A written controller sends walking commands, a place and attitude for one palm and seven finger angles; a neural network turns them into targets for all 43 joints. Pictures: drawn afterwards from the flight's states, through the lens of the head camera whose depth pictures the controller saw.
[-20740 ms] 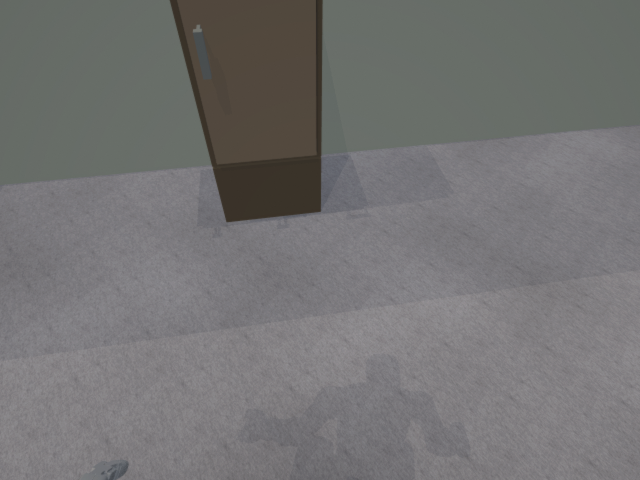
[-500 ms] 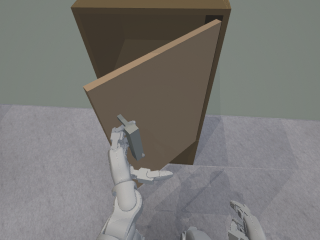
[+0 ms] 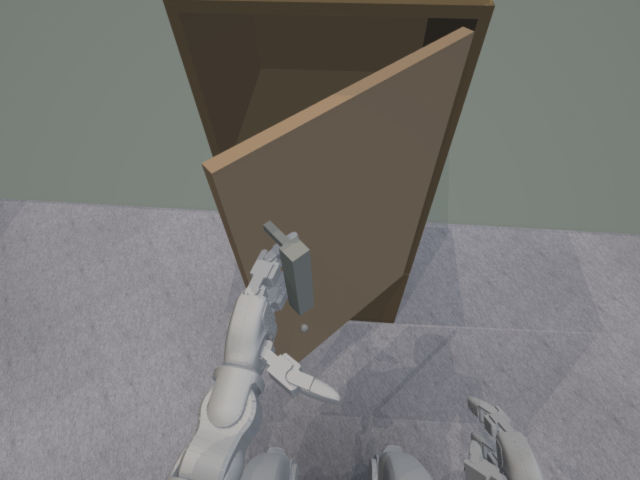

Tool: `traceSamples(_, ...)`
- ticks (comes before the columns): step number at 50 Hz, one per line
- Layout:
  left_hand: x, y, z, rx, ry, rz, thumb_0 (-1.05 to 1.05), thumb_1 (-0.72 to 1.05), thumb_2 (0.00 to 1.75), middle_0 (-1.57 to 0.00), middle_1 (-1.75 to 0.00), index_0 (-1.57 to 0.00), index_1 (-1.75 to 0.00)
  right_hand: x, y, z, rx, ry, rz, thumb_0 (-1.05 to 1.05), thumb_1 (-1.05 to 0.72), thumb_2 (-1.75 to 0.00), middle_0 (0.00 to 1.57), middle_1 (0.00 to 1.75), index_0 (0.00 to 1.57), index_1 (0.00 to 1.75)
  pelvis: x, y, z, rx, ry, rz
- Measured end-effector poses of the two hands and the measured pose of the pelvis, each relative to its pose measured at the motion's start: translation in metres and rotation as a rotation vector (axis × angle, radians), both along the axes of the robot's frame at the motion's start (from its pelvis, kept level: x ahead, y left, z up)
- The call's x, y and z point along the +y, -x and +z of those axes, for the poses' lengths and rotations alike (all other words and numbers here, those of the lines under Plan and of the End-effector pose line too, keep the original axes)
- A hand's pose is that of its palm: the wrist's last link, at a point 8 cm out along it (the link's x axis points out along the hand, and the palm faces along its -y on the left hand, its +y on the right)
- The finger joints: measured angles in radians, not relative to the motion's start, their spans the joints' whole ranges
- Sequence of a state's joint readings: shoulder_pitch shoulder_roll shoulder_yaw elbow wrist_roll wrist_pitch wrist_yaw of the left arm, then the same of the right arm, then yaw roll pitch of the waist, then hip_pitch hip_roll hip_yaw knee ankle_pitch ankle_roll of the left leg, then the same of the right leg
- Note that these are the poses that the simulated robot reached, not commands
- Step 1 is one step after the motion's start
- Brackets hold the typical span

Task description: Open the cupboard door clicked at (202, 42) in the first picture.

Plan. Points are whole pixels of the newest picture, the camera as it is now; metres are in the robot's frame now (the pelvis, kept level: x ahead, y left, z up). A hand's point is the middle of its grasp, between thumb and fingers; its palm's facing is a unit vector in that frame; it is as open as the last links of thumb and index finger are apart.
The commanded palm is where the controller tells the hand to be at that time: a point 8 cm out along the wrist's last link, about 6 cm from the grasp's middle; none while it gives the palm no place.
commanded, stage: slide the hand sideways off the handle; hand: left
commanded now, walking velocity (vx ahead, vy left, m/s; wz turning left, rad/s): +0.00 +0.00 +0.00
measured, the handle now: (287, 268) +0.36 +0.06 +0.06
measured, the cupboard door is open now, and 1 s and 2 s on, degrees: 46 46 46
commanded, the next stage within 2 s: draw the hand back to the body in 0.92 s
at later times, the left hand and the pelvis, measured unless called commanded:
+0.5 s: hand (277, 359) +0.25 +0.06 +0.05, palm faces -0.09 -1.00 +0.01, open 16.3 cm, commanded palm +0.22 +0.12 +0.05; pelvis +0.02 +0.00 -0.01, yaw +0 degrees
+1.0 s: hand (230, 397) +0.21 +0.11 +0.05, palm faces -0.08 -1.00 -0.01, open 16.3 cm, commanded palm +0.19 +0.16 +0.05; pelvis +0.01 -0.01 -0.02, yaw +0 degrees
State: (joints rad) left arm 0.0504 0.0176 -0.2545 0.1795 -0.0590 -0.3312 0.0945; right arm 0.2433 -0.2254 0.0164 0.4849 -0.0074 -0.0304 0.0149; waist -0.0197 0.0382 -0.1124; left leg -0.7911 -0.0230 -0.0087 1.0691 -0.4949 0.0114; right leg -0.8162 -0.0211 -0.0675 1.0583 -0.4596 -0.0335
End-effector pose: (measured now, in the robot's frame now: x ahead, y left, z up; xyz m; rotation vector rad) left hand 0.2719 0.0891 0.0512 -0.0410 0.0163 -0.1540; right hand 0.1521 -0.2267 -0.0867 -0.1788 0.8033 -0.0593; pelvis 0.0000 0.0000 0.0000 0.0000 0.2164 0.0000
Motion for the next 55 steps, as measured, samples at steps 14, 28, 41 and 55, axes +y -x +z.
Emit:
traceSamples(14, 0.008, 0.020, -0.002, -0.002, -0.038, 0.031, -0.02, -0.50, 0.30, -0.15, -0.30, -0.15, -0.30, 0.013, -0.015, 0.004, -0.029, -0.012, 0.012, 0.02, -0.91, -0.90, 0.20, 0.29, 0.20, 0.30, 0.006, -0.009, -0.006, 0.015, 0.002, -0.012)
traceSamples(28, 0.033, 0.046, -0.001, 0.031, -0.043, 0.073, -0.02, -0.50, 0.30, -0.15, -0.30, -0.15, -0.30, 0.010, -0.041, 0.010, -0.084, -0.005, 0.037, 0.01, -0.91, -0.90, 0.20, 0.29, 0.20, 0.30, -0.002, -0.020, -0.009, 0.033, 0.005, -0.002)
traceSamples(41, 0.066, 0.069, 0.000, 0.039, -0.064, 0.093, -0.02, -0.50, 0.30, -0.15, -0.30, -0.15, -0.30, -0.008, -0.041, 0.007, -0.098, 0.026, 0.010, 0.02, -0.91, -0.90, 0.20, 0.29, 0.20, 0.30, -0.010, -0.020, -0.014, 0.045, 0.010, 0.006)
traceSamples(55, 0.073, 0.079, 0.004, 0.015, -0.063, 0.066, -0.02, -0.50, 0.30, -0.15, -0.30, -0.15, -0.30, -0.006, -0.032, 0.003, -0.127, 0.028, -0.010, 0.02, -0.91, -0.90, 0.20, 0.29, 0.20, 0.30, -0.008, -0.011, -0.021, 0.038, 0.015, 0.002)
